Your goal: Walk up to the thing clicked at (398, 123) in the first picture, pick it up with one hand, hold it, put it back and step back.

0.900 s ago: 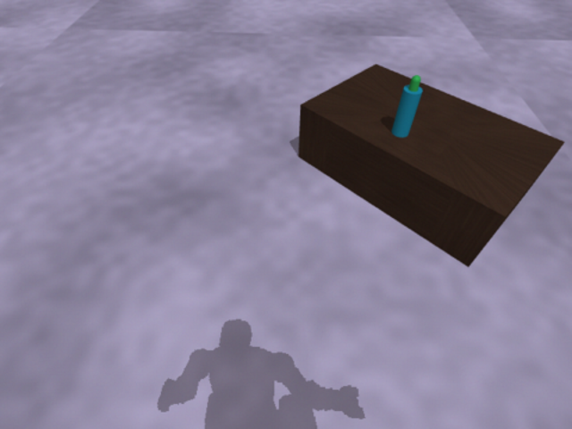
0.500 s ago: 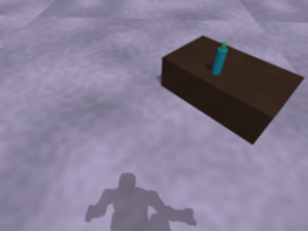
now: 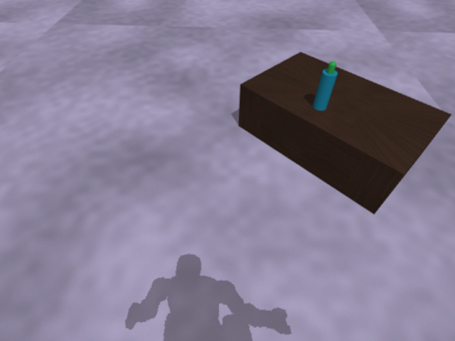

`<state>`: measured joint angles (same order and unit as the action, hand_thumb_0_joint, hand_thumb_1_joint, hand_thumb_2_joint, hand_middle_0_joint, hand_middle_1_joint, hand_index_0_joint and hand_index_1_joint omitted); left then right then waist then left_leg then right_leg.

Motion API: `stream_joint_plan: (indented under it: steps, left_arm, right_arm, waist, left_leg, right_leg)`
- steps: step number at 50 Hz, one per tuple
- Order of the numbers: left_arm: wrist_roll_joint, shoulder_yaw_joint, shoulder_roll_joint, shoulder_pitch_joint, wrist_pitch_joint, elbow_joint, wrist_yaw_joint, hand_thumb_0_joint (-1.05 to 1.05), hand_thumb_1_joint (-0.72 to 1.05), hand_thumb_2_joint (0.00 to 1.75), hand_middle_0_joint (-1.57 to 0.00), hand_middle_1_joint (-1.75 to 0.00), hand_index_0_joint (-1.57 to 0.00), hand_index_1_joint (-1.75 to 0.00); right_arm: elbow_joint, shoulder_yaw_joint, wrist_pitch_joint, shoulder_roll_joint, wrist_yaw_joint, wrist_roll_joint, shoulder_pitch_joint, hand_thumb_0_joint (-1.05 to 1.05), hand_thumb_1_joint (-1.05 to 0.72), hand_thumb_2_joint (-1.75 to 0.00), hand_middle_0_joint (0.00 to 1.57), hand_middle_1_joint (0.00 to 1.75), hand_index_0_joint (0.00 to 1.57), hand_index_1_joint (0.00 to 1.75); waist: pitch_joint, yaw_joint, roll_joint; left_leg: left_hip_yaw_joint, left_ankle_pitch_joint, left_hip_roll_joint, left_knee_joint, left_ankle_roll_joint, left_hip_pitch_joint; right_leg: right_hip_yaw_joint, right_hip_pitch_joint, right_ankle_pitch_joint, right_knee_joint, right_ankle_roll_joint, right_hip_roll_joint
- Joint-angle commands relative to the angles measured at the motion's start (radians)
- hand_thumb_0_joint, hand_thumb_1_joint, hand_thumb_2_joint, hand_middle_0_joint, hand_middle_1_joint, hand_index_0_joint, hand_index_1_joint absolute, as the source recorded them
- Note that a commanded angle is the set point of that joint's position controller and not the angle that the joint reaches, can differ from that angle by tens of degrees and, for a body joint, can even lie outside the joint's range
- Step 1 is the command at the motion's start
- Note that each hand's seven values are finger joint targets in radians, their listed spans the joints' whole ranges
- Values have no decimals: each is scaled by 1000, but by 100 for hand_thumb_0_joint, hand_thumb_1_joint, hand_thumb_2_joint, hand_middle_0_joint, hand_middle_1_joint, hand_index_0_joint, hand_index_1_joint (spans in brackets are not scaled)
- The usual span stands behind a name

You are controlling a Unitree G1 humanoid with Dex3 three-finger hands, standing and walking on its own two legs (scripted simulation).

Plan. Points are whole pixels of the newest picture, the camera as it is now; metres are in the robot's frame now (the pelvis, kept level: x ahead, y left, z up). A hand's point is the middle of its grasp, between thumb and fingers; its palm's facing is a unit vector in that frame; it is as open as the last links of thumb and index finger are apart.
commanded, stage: stand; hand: left
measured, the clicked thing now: (326, 85) +1.37 -0.46 -0.32
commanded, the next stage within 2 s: walk up in 0.22 s
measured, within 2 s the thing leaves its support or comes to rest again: neither
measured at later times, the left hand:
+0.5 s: hand (119, 332) +0.17 +0.23 -0.14, palm faces -0.22 -0.90 -0.39, open 7.4 cm
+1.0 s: hand (190, 236) +0.38 +0.12 -0.14, palm faces -0.40 -0.83 -0.39, open 7.4 cm
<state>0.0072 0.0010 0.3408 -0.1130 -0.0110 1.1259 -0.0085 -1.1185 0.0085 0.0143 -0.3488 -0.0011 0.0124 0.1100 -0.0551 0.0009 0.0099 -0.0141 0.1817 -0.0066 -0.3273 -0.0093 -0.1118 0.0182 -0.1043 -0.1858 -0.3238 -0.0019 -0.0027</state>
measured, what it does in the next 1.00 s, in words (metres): walks ahead, turning right: right foot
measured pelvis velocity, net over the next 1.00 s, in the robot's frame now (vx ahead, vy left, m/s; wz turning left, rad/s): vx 0.25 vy -0.12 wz -0.45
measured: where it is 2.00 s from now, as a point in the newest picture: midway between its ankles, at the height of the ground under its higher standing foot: (275, 245)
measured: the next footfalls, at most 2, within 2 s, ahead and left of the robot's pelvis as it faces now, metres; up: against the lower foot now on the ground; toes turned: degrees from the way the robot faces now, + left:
right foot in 0.54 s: +0.16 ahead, -0.23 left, +0.00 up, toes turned -21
left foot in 1.06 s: +0.50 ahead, -0.06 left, +0.00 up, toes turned -23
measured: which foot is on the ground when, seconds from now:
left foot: down 0.00-0.58, up 0.60-1.00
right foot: down 0.00-0.26, up 0.28-0.52, down 0.54-1.00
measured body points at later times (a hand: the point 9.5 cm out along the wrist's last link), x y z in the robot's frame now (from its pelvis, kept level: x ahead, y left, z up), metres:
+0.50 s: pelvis +0.05 -0.05 -0.02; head +0.05 -0.07 +0.43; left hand +0.18 +0.27 -0.11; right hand +0.05 -0.40 -0.14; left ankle +0.00 +0.12 -0.75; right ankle +0.11 -0.21 -0.73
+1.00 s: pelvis +0.25 -0.12 -0.02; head +0.26 -0.15 +0.43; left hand +0.40 +0.16 -0.12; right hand +0.19 -0.46 -0.13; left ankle +0.45 -0.03 -0.72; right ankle +0.13 -0.22 -0.75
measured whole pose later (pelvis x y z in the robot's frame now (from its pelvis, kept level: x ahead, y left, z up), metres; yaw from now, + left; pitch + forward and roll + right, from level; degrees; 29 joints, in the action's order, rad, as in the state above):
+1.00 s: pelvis +0.25 -0.12 -0.02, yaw -26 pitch -1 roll -2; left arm 0.01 0.06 0.37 -0.40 -0.09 0.87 -0.04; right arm -0.86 -0.09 0.01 -0.45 0.09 0.05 0.23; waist -0.07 0.02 0.09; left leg -0.04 0.17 -0.13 -0.70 -0.03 -0.54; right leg -0.07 -0.08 -0.37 -0.47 -0.01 0.05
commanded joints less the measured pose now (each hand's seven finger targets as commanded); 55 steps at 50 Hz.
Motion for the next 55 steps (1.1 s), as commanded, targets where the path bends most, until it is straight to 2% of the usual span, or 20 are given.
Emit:
stream_joint_plan:
  steps: [1,10,11,13,15,20,25,27,28,29,30,31,34,36,46,50,52,53,54,55]
  left_arm:
    - [4,38,218,34,-23,-62,17,0,90,90,-20,-30,-20,-30]
    - [3,38,217,33,-24,-60,18,0,90,90,-20,-30,-20,-30]
    - [27,117,307,-12,-12,-168,-25,0,90,90,-20,-30,-20,-30]
    - [20,100,232,132,3,-216,-52,0,90,90,-20,-30,-20,-30]
    - [35,107,253,141,-2,-254,-61,0,90,90,-20,-30,-20,-30]
    - [17,125,237,-56,-3,-234,-108,0,90,90,-20,-30,-20,-30]
    - [24,139,239,-86,-13,-246,-109,0,90,90,-20,-30,-20,-30]
    - [28,167,293,-274,-28,-194,-84,0,90,90,-20,-30,-20,-30]
    - [25,199,368,-418,-40,-171,-60,0,90,90,-20,-30,-20,-30]
    - [25,212,447,-424,-48,-199,-43,0,90,90,-20,-30,-20,-30]
    - [10,204,470,-350,-47,-234,-46,0,90,90,-20,-30,-20,-30]
    - [-5,201,464,-266,-45,-258,-43,0,90,90,-20,-30,-20,-30]
    - [-14,165,366,-165,-60,-290,-17,0,90,90,-20,-30,-20,-30]
    - [-9,155,345,-158,-76,-303,-16,0,90,90,-20,-30,-20,-30]
    - [-4,155,343,-284,-112,-339,-8,0,90,90,-20,-30,-20,-30]
    - [-2,144,350,-243,-110,-357,3,0,90,90,-20,-30,-20,-30]
    - [-2,136,341,-213,-104,-369,7,0,90,90,-20,-30,-20,-30]
    - [-1,121,296,-242,-104,-378,8,0,90,90,-20,-30,-20,-30]
    - [-17,93,209,-305,-104,-380,9,0,90,90,-20,-30,-20,-30]
    - [-30,81,199,-345,-101,-375,17,0,90,90,-20,-30,-20,-30]
  right_arm:
    - [61,-39,20,-205,-10,-3,-38,0,-90,-90,20,30,20,30]
    - [60,-39,20,-206,-9,-5,-27,0,-90,-90,20,30,20,30]
    - [158,-131,47,-330,5,22,11,0,-90,-90,20,30,20,30]
    - [135,-164,57,-370,7,26,115,0,-90,-90,20,30,20,30]
    - [188,-171,62,-380,9,16,81,0,-90,-90,20,30,20,30]
    - [277,-170,75,-337,31,35,-66,0,-90,-90,20,30,20,30]
    - [296,-168,58,-328,44,32,-56,0,-90,-90,20,30,20,30]
    - [311,-150,44,-287,43,30,-53,0,-90,-90,20,30,20,30]
    - [328,-121,39,-217,47,29,-19,0,-90,-90,20,30,20,30]
    - [365,-95,39,-164,58,10,0,0,-90,-90,20,30,20,30]
    - [369,-118,36,-264,56,11,-24,0,-90,-90,20,30,20,30]
    - [358,-133,41,-310,55,12,-36,0,-90,-90,20,30,20,30]
    - [293,-123,32,-286,62,-18,74,0,-90,-90,20,30,20,30]
    - [287,-128,22,-280,68,-3,126,0,-90,-90,20,30,20,30]
    - [408,-135,38,-253,90,37,-54,0,-90,-90,20,30,20,30]
    - [408,-147,52,-254,91,32,-30,0,-90,-90,20,30,20,30]
    - [371,-158,59,-263,86,31,120,0,-90,-90,20,30,20,30]
    - [333,-180,68,-316,74,37,266,0,-90,-90,20,30,20,30]
    - [321,-207,78,-389,60,52,373,0,-90,-90,20,30,20,30]
    - [340,-210,77,-415,53,37,340,0,-90,-90,20,30,20,30]
  waist:
    - [78,4,-12]
    - [83,2,-12]
    - [137,-37,-31]
    - [15,-124,202]
    - [-31,-108,105]
    - [4,17,146]
    - [-13,22,113]
    - [73,119,-86]
    - [107,186,-315]
    - [60,169,-469]
    - [12,131,-296]
    - [-41,93,-185]
    - [-21,14,-107]
    - [-12,-7,-115]
    - [-67,62,-96]
    - [-24,26,-134]
    - [46,-57,-97]
    - [142,-118,39]
    - [221,-156,260]
    - [194,-110,305]
  left_leg:
    - [-87,-135,-117,45,36,12]
    - [-88,-145,-120,43,37,16]
    - [-27,311,-106,-80,89,189]
    - [-250,587,-313,124,182,361]
    - [-337,471,-495,222,252,158]
    - [-33,345,-352,162,193,42]
    - [153,339,-255,-25,141,-132]
    - [213,245,-179,-379,117,-272]
    - [237,279,-89,-705,82,-424]
    - [146,427,24,-895,24,-619]
    - [13,390,-17,-918,9,-593]
    - [-33,329,-79,-919,11,-578]
    - [-55,146,-139,-827,39,-484]
    - [-41,90,-137,-753,27,-402]
    - [-39,-26,-147,-383,-24,-517]
    - [22,19,-105,-308,7,-343]
    - [67,11,-52,-206,29,-109]
    - [25,50,-53,-164,65,96]
    - [-252,223,-249,-91,131,278]
    - [-578,271,-410,41,186,345]
  right_leg:
    - [-103,5,133,51,-24,-128]
    - [-106,19,144,50,-25,-131]
    - [-188,-210,-273,-43,-69,-71]
    - [-30,-673,-312,-363,-32,-9]
    - [-73,-640,-282,-570,-15,-100]
    - [-23,-413,-168,-475,0,-147]
    - [118,-172,-34,-346,-2,-78]
    - [119,88,-71,-306,-27,-5]
    - [-53,232,-286,-163,-69,-54]
    - [-551,207,-558,92,-136,-264]
    - [-849,70,-695,221,-236,-383]
    - [-855,-13,-740,234,-265,-397]
    - [-484,-60,-438,134,-156,-246]
    - [-384,-138,-367,130,-146,-202]
    - [-313,-39,-227,59,-184,-191]
    - [-264,-81,36,-44,-177,-195]
    - [-213,-137,201,-231,-139,-156]
    - [-158,-193,254,-509,-100,-81]
    - [-92,-398,78,-779,-51,15]
    - [-39,-599,-300,-859,-38,111]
